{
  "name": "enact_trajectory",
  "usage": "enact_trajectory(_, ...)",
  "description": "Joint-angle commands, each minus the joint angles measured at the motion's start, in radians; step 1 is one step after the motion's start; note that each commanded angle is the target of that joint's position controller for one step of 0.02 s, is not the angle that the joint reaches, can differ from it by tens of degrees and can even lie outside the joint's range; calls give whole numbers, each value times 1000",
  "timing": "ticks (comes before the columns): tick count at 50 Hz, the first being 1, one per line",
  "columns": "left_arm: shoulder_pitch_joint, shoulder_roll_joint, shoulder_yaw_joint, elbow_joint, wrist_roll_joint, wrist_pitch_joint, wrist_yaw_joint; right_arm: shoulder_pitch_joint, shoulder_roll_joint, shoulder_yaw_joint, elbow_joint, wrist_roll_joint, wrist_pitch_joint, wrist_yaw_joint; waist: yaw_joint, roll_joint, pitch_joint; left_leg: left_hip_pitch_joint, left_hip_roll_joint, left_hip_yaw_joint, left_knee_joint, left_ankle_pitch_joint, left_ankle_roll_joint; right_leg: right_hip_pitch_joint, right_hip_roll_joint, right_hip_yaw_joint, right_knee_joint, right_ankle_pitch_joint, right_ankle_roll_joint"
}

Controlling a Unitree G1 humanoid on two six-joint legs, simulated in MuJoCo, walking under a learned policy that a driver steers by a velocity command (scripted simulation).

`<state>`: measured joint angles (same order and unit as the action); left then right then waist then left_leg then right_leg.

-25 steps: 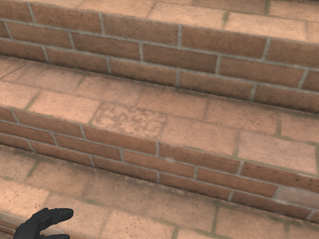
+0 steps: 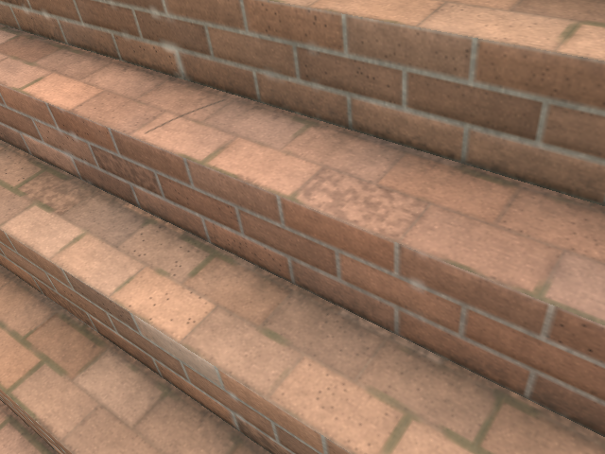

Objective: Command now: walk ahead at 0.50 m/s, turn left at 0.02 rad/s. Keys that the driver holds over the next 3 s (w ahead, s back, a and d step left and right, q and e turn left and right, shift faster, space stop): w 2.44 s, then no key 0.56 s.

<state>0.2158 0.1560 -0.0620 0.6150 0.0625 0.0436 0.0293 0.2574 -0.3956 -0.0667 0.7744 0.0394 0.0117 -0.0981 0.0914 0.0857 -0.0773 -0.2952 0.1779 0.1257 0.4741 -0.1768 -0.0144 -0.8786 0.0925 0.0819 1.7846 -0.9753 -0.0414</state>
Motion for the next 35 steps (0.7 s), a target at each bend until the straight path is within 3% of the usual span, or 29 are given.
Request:
enact_trajectory(1,170,241,51,31,48,-30,14,-322,135,56,-303,-22,-3,72,8,-768,115,-263,-246,-196,854,-337,112,-6,-12,738,-1263,-108,-231)
enact_trajectory(2,26,159,27,-7,14,-70,3,-229,175,60,-313,-28,-19,98,-107,-658,134,-363,-326,-394,1111,-228,94,-32,-15,851,-1327,-100,-215)
enact_trajectory(3,-102,113,21,-35,-27,-57,-6,-78,173,66,-285,-44,-15,111,-195,-582,89,-374,-337,-311,1238,-192,40,-20,-20,647,-1189,2,-186)
enact_trajectory(4,-75,54,20,-42,-47,-52,-10,-94,143,82,-280,-75,-19,102,-125,-540,120,-438,-320,-290,1266,-282,-10,-32,-32,496,-1045,60,-174)
enact_trajectory(6,-41,-4,11,-18,-33,-77,-3,-83,95,75,-283,-95,-22,90,-114,-331,105,-276,-282,-170,1253,-229,-45,-163,2,306,-829,181,-100)
enact_trajectory(9,-94,31,24,-90,-29,-116,46,132,42,69,-220,-84,-13,90,-194,-230,29,79,-222,-116,791,-270,54,-359,27,170,-668,284,11)
enact_trajectory(10,-153,34,23,-126,-50,-104,63,171,64,80,-211,-94,-8,80,-224,-204,57,205,-194,-73,280,-204,107,-407,84,74,-600,328,78)
enact_trajectory(11,-57,37,32,-104,-85,-75,77,112,144,107,-202,-80,-5,86,-162,-38,75,247,-129,-81,-190,10,146,-357,133,-75,-294,302,112)
enact_trajectory(12,58,70,49,-115,-103,-41,79,-96,209,133,-225,-66,10,100,-8,143,158,116,-94,-147,-316,236,155,-310,125,-65,-7,211,71)
enact_trajectory(13,176,52,51,-115,-101,-26,76,-286,200,141,-262,-69,36,113,117,218,159,12,-107,-33,-391,324,131,-209,173,-34,220,244,56)
enact_trajectory(14,255,26,58,-104,-106,-19,76,-395,177,160,-295,-91,45,110,192,131,105,-55,-67,-77,-329,451,90,-164,241,12,614,279,94)
enact_trajectory(15,193,-8,49,-114,-92,-16,67,-371,178,175,-302,-120,48,109,151,-9,20,124,-68,-60,-68,447,41,-364,256,67,892,248,111)
enact_trajectory(16,209,29,46,-107,-84,-38,49,-246,107,140,-287,-124,12,104,115,-127,-73,354,8,-112,197,607,20,-542,199,74,935,418,111)
enact_trajectory(17,295,106,42,-93,-76,-72,22,-118,-15,88,-272,-62,-41,88,82,-83,-251,634,121,-229,164,317,60,-633,43,59,729,484,123)
enact_trajectory(18,251,112,32,-101,-82,-95,3,-46,-67,56,-253,-32,-71,79,25,108,-330,618,218,-406,22,-89,179,-574,-85,59,628,529,147)
enact_trajectory(19,216,148,52,-35,-72,-85,2,-35,40,75,-274,-53,-78,80,-16,7,-304,438,80,-332,-5,-219,187,-359,-71,-47,524,620,180)
enact_trajectory(20,131,147,74,-48,-66,-49,10,-96,82,89,-302,-89,-84,81,-21,-24,-208,70,28,-288,-27,93,179,-54,-16,-180,525,658,210)
enact_trajectory(22,120,201,106,-89,-95,-3,36,-271,71,87,-333,-109,-96,68,65,65,-84,-245,31,-489,-91,22,268,234,-127,-81,181,789,187)
enact_trajectory(23,110,205,105,-76,-79,9,34,-296,115,99,-365,-97,-89,59,68,8,-15,-261,-37,-454,-69,-225,206,254,-123,-85,-188,815,144)
enact_trajectory(24,116,168,81,-36,-33,15,27,-288,132,105,-404,-96,-80,56,37,22,56,-232,-135,-327,-102,-254,98,319,-44,-249,-555,688,118)
enact_trajectory(26,156,94,44,9,8,5,6,-182,105,85,-432,-52,-46,39,-27,167,120,-49,-225,-215,71,-143,-67,431,-44,-292,-1337,431,12)
enact_trajectory(27,215,-11,14,85,14,0,-18,-77,121,76,-381,-20,-23,25,-38,10,65,-34,-296,-166,492,-356,-104,565,-97,-265,-1491,754,-71)
enact_trajectory(28,69,-26,4,65,16,-15,-37,92,153,73,-319,13,0,36,-164,-266,62,-219,-336,-159,1011,-590,-74,606,-166,-156,-1425,857,-135)
enact_trajectory(29,-54,26,16,-56,59,-76,-39,157,131,57,-309,18,-8,70,-254,-229,41,-455,-411,-313,1304,-532,-95,671,-302,-26,-978,1271,-144)
enact_trajectory(30,-141,89,34,-129,25,-108,-25,219,77,45,-332,53,-9,72,-307,-235,-55,-588,-272,-474,1385,-387,-67,640,-490,175,-965,1188,-195)
enact_trajectory(31,-188,129,50,-157,-20,-131,-19,247,30,41,-281,22,-10,79,-286,-138,-120,-565,-197,-324,1379,-217,-69,638,-477,171,-989,907,-190)
enact_trajectory(32,-236,137,47,-161,-24,-140,-8,284,15,30,-246,1,4,82,-316,-86,-111,-475,-155,-218,1380,-35,-67,521,-432,112,-950,745,-153)
enact_trajectory(33,-298,145,45,-182,-20,-142,1,331,14,20,-225,-3,30,73,-335,-125,-105,-353,-148,-140,1377,86,-80,358,-434,104,-920,565,-144)
enact_trajectory(35,-295,95,24,-207,40,-135,16,308,17,20,-182,-15,56,59,-290,-98,-73,-146,-182,15,1065,158,-57,157,-343,-74,-872,253,-49)
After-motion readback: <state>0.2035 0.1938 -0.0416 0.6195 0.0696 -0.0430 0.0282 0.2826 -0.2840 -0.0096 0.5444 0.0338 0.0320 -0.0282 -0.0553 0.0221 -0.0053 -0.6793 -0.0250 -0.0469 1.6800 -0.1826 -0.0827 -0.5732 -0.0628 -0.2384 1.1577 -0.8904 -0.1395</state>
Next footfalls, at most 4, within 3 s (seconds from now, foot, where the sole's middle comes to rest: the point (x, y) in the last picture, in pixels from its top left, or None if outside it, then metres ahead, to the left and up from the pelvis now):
0.30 left None -0.10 0.03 -0.77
0.56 right None -0.21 -0.14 -0.77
0.82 left None -0.34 0.07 -0.99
1.06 right None -0.50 -0.12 -1.00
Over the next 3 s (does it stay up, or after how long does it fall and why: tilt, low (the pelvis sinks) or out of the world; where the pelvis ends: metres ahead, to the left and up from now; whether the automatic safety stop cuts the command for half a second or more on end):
stays up -1.54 0.38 -1.36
